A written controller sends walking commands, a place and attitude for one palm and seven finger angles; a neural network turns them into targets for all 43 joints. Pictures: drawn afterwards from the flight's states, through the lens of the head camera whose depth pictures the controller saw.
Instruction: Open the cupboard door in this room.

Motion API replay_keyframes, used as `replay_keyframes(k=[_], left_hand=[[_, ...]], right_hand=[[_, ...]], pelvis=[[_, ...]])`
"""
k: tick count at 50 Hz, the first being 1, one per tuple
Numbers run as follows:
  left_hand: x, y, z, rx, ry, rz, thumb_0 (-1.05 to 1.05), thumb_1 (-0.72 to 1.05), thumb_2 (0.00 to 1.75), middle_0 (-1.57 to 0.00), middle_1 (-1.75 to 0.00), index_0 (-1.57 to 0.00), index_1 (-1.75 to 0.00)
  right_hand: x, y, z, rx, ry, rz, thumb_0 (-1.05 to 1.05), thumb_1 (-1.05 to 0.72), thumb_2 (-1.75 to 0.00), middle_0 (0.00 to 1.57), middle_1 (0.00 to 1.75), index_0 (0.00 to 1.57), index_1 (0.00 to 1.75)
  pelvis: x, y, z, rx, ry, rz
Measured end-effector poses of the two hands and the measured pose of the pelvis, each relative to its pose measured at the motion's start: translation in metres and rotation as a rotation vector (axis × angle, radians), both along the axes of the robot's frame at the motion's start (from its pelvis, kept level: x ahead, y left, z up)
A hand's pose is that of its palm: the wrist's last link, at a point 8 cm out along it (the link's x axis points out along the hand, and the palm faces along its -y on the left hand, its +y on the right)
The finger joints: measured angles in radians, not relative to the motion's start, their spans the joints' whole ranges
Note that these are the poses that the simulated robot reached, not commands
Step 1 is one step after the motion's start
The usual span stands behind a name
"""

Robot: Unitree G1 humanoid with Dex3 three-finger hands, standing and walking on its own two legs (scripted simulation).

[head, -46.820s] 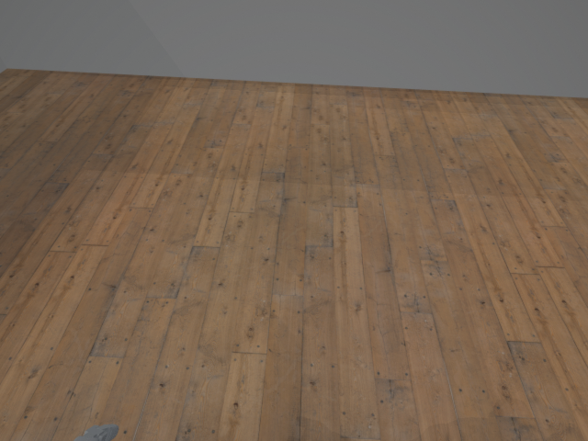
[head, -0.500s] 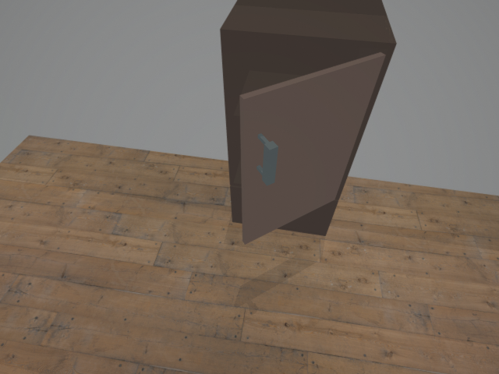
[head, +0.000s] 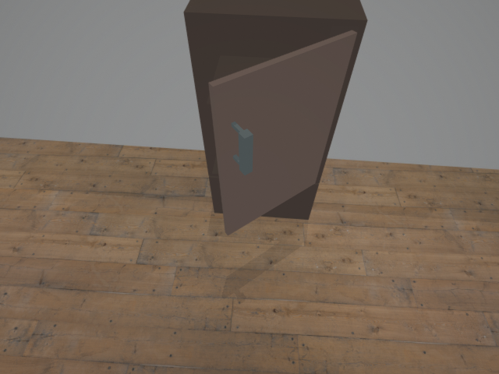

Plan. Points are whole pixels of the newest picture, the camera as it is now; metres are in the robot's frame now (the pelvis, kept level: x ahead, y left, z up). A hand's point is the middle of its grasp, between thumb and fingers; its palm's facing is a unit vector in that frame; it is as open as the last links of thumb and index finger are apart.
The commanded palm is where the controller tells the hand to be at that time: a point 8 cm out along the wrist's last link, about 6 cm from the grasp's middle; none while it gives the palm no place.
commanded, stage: walk to a spot facing it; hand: left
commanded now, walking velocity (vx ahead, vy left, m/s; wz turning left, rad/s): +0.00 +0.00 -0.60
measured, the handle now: (240, 148) +0.60 +0.07 -0.04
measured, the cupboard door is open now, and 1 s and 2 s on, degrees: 40 40 40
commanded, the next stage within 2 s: none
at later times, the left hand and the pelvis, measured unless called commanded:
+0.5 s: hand out of the picture +0.08 +0.20 -0.16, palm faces -0.14 -0.96 -0.25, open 7.4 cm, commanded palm none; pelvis -0.01 +0.00 +0.00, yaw -14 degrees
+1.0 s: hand (194, 360) +0.17 +0.12 -0.17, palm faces -0.50 -0.83 -0.26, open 7.4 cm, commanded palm none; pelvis -0.02 -0.02 +0.00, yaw -31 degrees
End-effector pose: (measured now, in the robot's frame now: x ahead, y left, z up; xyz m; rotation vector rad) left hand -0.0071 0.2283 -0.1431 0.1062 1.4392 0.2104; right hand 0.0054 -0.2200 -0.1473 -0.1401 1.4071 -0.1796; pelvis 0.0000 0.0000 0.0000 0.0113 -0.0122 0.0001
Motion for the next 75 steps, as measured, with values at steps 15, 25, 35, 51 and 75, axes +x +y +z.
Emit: replay_keyframes(k=[15, 25, 35, 51, 75], left_hand=[[0.067, 0.005, 0.022, 0.097, -0.153, -0.139, 0.00, 0.91, 0.90, -0.20, -0.30, -0.20, -0.30], [0.087, 0.017, 0.012, 0.047, -0.139, -0.255, 0.00, 0.90, 0.90, -0.20, -0.30, -0.20, -0.30], [0.145, 0.005, 0.016, 0.012, -0.199, -0.412, 0.01, 0.91, 0.90, -0.20, -0.30, -0.20, -0.30], [0.195, -0.069, 0.009, -0.001, -0.217, -0.680, 0.00, 0.90, 0.90, -0.20, -0.30, -0.20, -0.30], [0.230, -0.174, 0.017, -0.033, -0.243, -0.971, 0.00, 0.90, 0.90, -0.20, -0.30, -0.20, -0.30]], right_hand=[[0.042, -0.057, 0.011, -0.059, -0.165, -0.059, 0.01, -0.91, -0.90, 0.20, 0.30, 0.19, 0.30], [0.069, -0.046, 0.037, -0.106, -0.357, -0.119, 0.01, -0.91, -0.90, 0.20, 0.30, 0.19, 0.30], [-0.020, -0.035, 0.027, -0.120, -0.194, -0.214, 0.01, -0.90, -0.90, 0.20, 0.30, 0.20, 0.30], [-0.116, -0.052, 0.019, -0.148, -0.114, -0.525, 0.01, -0.91, -0.90, 0.20, 0.30, 0.19, 0.30], [-0.179, -0.045, 0.014, -0.130, -0.115, -0.831, 0.01, -0.91, -0.90, 0.20, 0.30, 0.20, 0.30]], pelvis=[[-0.008, -0.019, 0.003, 0.033, 0.012, -0.114], [-0.010, 0.002, 0.002, 0.016, 0.032, -0.239], [-0.013, 0.003, 0.003, -0.026, 0.024, -0.359], [-0.014, -0.014, -0.004, 0.008, 0.013, -0.562], [-0.020, -0.049, -0.001, 0.008, 0.012, -0.865]])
